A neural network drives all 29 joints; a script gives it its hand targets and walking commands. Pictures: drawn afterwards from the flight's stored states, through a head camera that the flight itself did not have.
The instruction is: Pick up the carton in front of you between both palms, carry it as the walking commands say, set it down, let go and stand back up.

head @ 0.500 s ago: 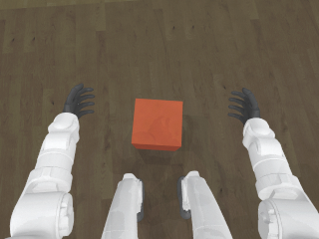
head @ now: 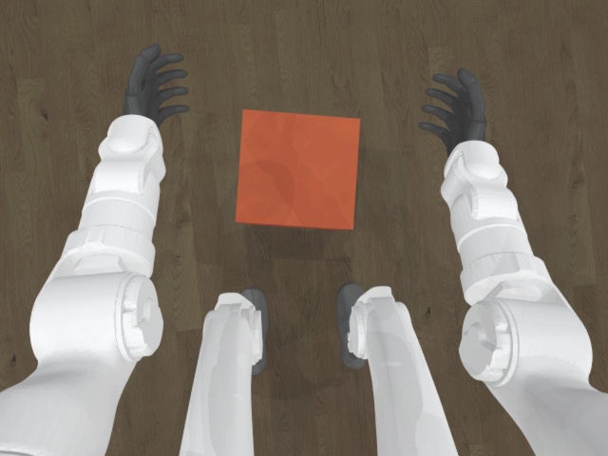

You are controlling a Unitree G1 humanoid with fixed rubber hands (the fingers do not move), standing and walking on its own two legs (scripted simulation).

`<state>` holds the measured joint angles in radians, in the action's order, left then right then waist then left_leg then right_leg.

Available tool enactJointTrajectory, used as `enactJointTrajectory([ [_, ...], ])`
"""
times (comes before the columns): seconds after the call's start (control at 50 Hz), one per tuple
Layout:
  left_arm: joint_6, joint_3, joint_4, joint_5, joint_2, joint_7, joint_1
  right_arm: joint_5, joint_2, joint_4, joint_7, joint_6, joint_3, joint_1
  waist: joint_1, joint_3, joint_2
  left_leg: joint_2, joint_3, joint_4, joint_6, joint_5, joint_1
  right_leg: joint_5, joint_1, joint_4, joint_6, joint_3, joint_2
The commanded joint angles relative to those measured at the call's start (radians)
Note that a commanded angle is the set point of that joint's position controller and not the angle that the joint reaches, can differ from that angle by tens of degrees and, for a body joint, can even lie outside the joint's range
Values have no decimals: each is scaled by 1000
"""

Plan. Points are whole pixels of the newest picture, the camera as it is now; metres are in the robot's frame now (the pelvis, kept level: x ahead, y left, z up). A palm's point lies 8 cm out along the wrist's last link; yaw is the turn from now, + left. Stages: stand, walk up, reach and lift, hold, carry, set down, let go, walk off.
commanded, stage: reach and lift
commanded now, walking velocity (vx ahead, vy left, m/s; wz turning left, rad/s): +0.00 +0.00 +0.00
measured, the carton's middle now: (296, 179) +0.46 +0.00 -0.47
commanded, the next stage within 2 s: none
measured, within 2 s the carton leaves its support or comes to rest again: leaves its support in 1.46 s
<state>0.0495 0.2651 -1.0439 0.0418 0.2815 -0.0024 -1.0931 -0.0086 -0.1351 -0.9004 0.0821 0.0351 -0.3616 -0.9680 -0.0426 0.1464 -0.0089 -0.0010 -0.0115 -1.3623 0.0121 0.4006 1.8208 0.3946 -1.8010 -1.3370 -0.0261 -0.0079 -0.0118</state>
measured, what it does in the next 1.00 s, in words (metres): lowers itself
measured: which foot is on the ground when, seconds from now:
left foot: down 0.00-1.00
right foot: down 0.00-1.00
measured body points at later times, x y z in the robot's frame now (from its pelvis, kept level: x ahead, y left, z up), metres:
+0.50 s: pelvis -0.04 -0.01 -0.18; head +0.31 +0.00 +0.09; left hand +0.49 +0.19 -0.36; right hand +0.46 -0.19 -0.36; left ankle +0.08 +0.11 -0.56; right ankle +0.08 -0.13 -0.56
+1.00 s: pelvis -0.04 -0.01 -0.22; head +0.32 +0.00 +0.05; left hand +0.49 +0.17 -0.41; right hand +0.48 -0.19 -0.40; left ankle +0.08 +0.11 -0.56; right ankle +0.08 -0.13 -0.56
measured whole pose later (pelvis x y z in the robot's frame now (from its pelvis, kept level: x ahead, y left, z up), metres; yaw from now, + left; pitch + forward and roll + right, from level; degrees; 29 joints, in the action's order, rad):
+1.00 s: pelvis -0.04 -0.01 -0.22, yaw -1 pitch +39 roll -2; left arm -0.02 -0.01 -1.18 -0.24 0.37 0.10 -1.34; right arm 0.30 -0.28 -1.14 0.15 -0.03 -0.06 -1.30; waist -0.02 -0.25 0.02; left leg -0.02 -0.02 -2.16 0.01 0.54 2.31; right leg 0.53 -2.30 -2.14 -0.03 0.00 0.02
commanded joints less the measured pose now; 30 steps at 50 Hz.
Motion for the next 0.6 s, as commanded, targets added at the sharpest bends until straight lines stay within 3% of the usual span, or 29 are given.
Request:
enactJointTrajectory([
  [0.0,-39,-19,101,-25,80,18,-137,24,-94,71,1,-41,15,-108,2,819,-59,56,-31,-52,-29,-370,-479,-296,222,-61,-32,-40,81],
  [0.12,-55,-113,221,-139,151,47,-154,134,-153,158,36,-60,121,-116,11,1047,-71,53,-14,-260,-35,-476,-485,-397,223,-266,-30,-42,79],
  [0.22,-41,-150,292,-209,200,62,-217,195,-182,238,65,-36,176,-180,14,1130,-76,48,13,-373,-39,-392,-450,-353,252,-386,-24,-53,78],
  [0.3,-24,-161,218,-229,219,67,-286,207,-193,194,80,-11,179,-258,10,979,-57,37,21,-419,-37,-196,-302,-199,204,-438,-25,-51,66],
  [0.4,-29,-183,43,-246,232,69,-394,227,-195,49,88,-9,196,-382,14,766,-24,11,14,-476,-26,-8,-124,-36,132,-493,-29,-34,45],
  [0.5,-49,-212,-77,-262,252,69,-480,246,-216,-76,86,-29,217,-484,14,663,-21,-6,-3,-539,-18,41,-63,5,84,-561,-27,-24,35],
  [0.58,-71,-239,-73,-285,279,80,-550,291,-222,-110,87,-54,251,-542,19,703,-31,-11,-9,-588,-18,-5,-103,-41,102,-615,-26,-25,36],
])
